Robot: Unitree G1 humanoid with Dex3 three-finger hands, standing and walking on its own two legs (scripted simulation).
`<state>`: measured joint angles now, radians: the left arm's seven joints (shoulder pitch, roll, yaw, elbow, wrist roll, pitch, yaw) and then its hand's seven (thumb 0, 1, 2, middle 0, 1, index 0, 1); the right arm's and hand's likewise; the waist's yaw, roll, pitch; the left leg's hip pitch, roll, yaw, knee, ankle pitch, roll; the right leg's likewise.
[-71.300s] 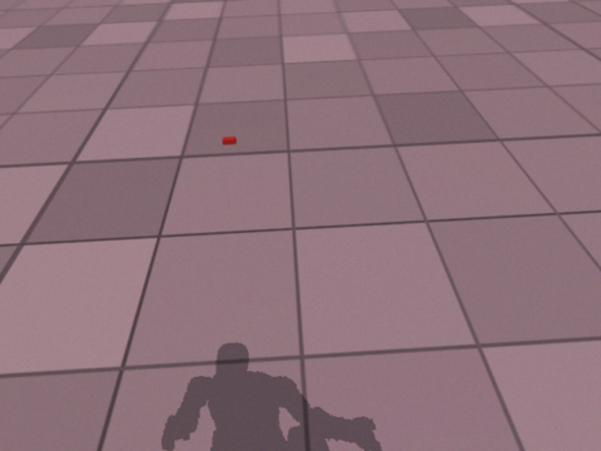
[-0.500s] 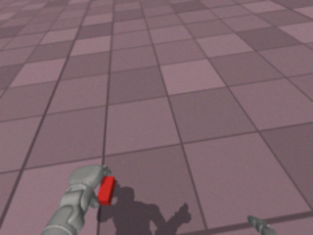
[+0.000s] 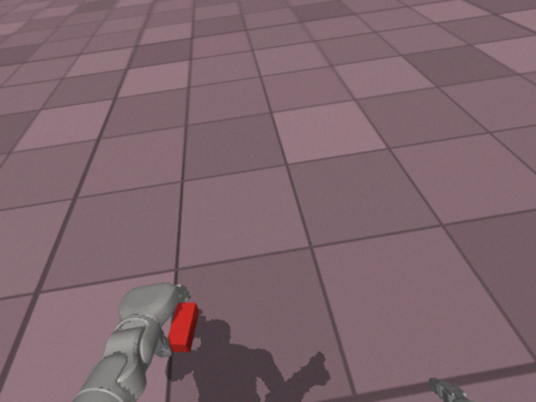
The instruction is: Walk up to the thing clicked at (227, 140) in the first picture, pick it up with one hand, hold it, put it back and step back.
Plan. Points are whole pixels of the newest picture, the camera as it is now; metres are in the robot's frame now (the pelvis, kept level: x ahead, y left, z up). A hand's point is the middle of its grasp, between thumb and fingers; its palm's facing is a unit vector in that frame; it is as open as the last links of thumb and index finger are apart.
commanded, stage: hold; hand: left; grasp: from above
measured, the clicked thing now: (183, 326) +0.31 +0.19 -0.09
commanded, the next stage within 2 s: crouch in 0.08 s
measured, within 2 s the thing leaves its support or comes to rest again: neither
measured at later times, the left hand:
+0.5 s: hand (169, 347) +0.27 +0.21 -0.09, palm faces -0.44 -0.07 -0.90, open 9.5 cm
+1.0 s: hand (206, 367) +0.32 +0.21 -0.33, palm faces -0.41 -0.03 -0.91, open 9.5 cm
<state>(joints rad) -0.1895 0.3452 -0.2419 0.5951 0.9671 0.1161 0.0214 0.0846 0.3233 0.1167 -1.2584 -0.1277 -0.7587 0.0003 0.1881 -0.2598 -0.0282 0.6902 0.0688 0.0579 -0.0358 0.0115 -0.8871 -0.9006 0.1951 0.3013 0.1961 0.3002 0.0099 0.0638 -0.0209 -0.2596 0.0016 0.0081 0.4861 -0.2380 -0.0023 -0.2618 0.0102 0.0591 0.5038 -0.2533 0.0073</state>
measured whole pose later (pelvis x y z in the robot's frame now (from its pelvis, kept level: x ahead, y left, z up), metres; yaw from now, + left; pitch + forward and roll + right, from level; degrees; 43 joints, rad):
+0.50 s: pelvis +0.00 +0.00 -0.01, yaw +1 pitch +4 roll +0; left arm -0.24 0.30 -0.25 0.80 1.03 0.10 0.19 0.10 0.34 0.06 -1.28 -0.02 -0.77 0.00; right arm 0.17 -0.25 -0.04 0.70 0.05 0.06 -0.01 0.01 -0.88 -0.90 0.20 0.30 0.20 0.30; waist -0.01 0.03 -0.02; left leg -0.39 0.00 -0.01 0.59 -0.27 0.00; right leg -0.38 0.01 0.04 0.60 -0.29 0.01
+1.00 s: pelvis -0.06 +0.01 -0.20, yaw +0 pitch +30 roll -2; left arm -0.62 0.29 -0.11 1.21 1.09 0.08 0.44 0.09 0.35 0.07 -1.36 -0.05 -0.76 0.00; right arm 0.22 -0.24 -0.08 0.76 -0.04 -0.02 0.00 0.01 -0.89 -0.90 0.20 0.30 0.20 0.30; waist -0.10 0.06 -0.23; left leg -1.55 0.00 -0.02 1.61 -0.59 0.00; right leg -1.52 0.03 0.02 1.59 -0.60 0.02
